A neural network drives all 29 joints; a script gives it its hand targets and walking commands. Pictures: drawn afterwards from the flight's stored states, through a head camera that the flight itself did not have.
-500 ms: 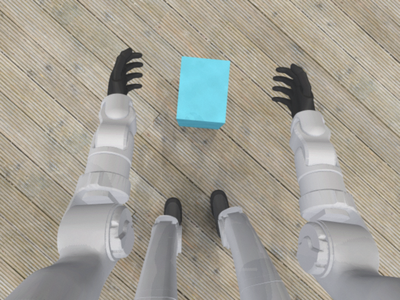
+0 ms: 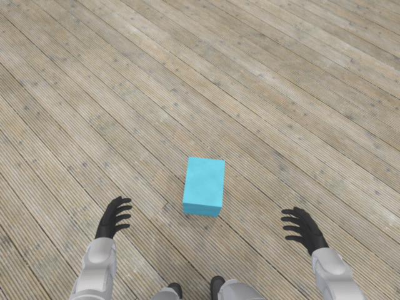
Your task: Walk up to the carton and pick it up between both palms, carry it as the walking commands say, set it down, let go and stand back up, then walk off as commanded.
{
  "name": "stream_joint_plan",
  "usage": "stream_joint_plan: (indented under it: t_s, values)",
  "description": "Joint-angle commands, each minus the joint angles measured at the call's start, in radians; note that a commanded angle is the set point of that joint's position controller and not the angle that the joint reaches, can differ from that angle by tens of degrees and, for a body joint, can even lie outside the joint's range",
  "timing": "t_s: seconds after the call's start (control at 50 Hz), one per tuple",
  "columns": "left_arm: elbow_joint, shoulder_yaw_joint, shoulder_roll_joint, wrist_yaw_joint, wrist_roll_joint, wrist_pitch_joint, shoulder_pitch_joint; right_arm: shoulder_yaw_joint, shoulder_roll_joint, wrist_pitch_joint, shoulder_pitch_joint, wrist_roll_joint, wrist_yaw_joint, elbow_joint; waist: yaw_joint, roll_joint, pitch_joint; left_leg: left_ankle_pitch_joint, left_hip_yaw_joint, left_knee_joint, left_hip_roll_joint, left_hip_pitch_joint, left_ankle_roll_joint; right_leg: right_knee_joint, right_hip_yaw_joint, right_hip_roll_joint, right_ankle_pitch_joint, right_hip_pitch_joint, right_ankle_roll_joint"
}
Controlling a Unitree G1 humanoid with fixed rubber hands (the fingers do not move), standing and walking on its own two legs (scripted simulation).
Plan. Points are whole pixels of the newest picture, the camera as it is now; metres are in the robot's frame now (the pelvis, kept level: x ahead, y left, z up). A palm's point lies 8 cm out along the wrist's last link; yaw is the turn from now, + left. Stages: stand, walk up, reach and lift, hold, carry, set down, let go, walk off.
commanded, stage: let go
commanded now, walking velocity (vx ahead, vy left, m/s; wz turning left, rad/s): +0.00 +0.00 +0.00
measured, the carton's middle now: (203, 187) +0.53 -0.05 -0.66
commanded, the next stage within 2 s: stand in 0.68 s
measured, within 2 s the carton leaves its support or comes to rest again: neither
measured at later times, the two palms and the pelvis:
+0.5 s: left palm (67, 279) +0.18 +0.25 -0.06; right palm (316, 258) +0.18 -0.21 -0.06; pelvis +0.02 +0.02 +0.01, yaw -1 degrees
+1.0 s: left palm (72, 293) +0.16 +0.26 -0.09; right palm (332, 269) +0.16 -0.26 -0.09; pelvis +0.06 +0.00 +0.00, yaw -3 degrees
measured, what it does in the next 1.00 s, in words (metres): shifts its weight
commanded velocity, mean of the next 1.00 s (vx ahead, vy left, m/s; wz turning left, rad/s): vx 0.00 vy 0.00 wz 0.00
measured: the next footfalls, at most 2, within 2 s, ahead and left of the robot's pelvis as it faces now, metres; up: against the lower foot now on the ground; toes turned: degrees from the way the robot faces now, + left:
none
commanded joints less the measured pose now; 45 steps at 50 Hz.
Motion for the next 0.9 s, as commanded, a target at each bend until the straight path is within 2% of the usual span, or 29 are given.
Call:
stream_joint_plan:
  t_s: [0.0, 0.16, 0.3, 0.38, 0.66, 0.68, 0.7, 0.74, 0.78, 0.8, 0.84, 0.88]
  values:
    - [-0.122, -0.007, 0.097, -0.025, -0.017, -0.024, 0.029, -0.002, -0.098, -0.021, 0.047, 0.011, 0.003, -0.130, 0.024, 0.037, -0.293, 0.130, 0.052, -0.086, 0.020, 0.214, -0.018, -0.083, -0.009, -0.058, 0.221, 0.360, 0.050]
    - [-0.178, -0.040, 0.141, -0.064, -0.058, 0.005, 0.233, -0.002, -0.133, 0.014, 0.153, 0.034, 0.006, -0.147, 0.056, 0.063, -0.077, 0.152, 0.045, -0.160, 0.030, 0.364, -0.017, -0.141, -0.032, -0.040, 0.164, 0.440, 0.037]
    - [-0.224, -0.052, 0.158, -0.086, -0.084, 0.065, 0.243, -0.007, -0.159, 0.081, 0.154, 0.024, 0.002, -0.160, 0.057, 0.050, 0.041, 0.102, 0.047, -0.196, 0.048, 0.388, -0.007, -0.143, -0.037, -0.027, 0.125, 0.491, 0.036]
    - [-0.230, -0.062, 0.156, -0.092, -0.085, 0.082, 0.260, -0.012, -0.159, 0.116, 0.169, 0.011, -0.008, -0.162, 0.055, 0.044, 0.053, 0.120, 0.046, -0.185, 0.051, 0.402, -0.007, -0.123, -0.034, -0.025, 0.130, 0.500, 0.039]
    - [-0.194, -0.087, 0.150, -0.043, -0.058, 0.044, 0.307, 0.019, -0.129, 0.216, 0.145, 0.012, -0.069, -0.182, 0.062, 0.051, 0.011, 0.298, 0.041, -0.109, 0.044, 0.490, 0.008, -0.081, -0.001, -0.020, 0.135, 0.441, 0.042]
    - [-0.049, -0.074, 0.201, -0.013, -0.036, 0.008, 0.406, 0.004, -0.200, 0.065, 0.193, -0.020, -0.095, -0.060, 0.081, 0.164, 0.093, -0.235, -0.011, -0.187, 0.120, 0.299, 0.007, -0.150, 0.099, -0.102, -0.085, 0.279, 0.046]
    - [-0.044, -0.062, 0.256, 0.003, -0.029, -0.008, 0.382, 0.000, -0.200, 0.010, 0.215, -0.037, -0.108, -0.043, 0.067, 0.130, 0.158, -0.358, -0.075, -0.226, 0.130, 0.251, 0.011, -0.151, 0.106, -0.105, -0.168, 0.257, 0.039]
    - [-0.004, -0.074, 0.210, 0.000, -0.039, -0.045, 0.374, 0.005, -0.186, -0.047, 0.183, -0.034, -0.114, -0.011, 0.079, 0.084, 0.096, -0.288, -0.104, -0.201, 0.142, 0.259, 0.027, -0.140, 0.115, -0.101, -0.110, 0.249, 0.030]
    - [0.028, -0.085, 0.189, -0.008, -0.051, -0.077, 0.357, 0.011, -0.177, -0.079, 0.194, -0.021, -0.112, 0.023, 0.065, 0.015, -0.028, -0.090, -0.078, -0.141, 0.134, 0.357, 0.030, -0.130, 0.141, -0.106, 0.010, 0.268, 0.013]
    - [0.039, -0.087, 0.186, -0.010, -0.053, -0.087, 0.349, 0.013, -0.179, -0.090, 0.201, -0.015, -0.111, 0.038, 0.059, 0.000, -0.070, -0.002, -0.068, -0.119, 0.131, 0.389, 0.027, -0.120, 0.150, -0.111, 0.093, 0.279, 0.008]
    - [0.065, -0.090, 0.189, -0.010, -0.056, -0.096, 0.366, 0.015, -0.189, -0.100, 0.218, -0.008, -0.111, 0.065, 0.056, 0.010, -0.118, 0.127, -0.058, -0.088, 0.131, 0.427, 0.022, -0.091, 0.152, -0.109, 0.224, 0.291, 0.002]
    - [0.088, -0.089, 0.200, -0.008, -0.058, -0.094, 0.396, 0.019, -0.194, -0.098, 0.236, -0.004, -0.114, 0.085, 0.057, 0.024, -0.127, 0.209, -0.049, -0.066, 0.130, 0.434, 0.020, -0.070, 0.150, -0.103, 0.290, 0.290, -0.003]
